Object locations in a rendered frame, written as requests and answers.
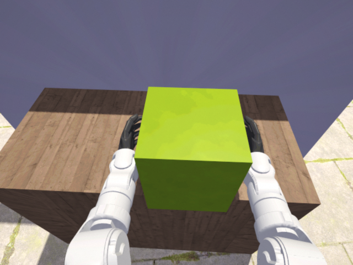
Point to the robot left forearm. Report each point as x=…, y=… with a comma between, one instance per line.
x=116, y=197

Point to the right robot upper arm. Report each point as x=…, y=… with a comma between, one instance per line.
x=274, y=250

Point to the left robot upper arm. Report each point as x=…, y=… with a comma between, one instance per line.
x=99, y=247

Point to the robot right forearm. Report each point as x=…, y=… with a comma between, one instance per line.
x=268, y=204

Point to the pedestal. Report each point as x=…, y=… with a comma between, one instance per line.
x=54, y=166

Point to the robot right hand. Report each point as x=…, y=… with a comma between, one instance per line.
x=253, y=135

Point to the carton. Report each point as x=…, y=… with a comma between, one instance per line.
x=192, y=150

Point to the robot left hand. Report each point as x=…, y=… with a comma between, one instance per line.
x=127, y=140

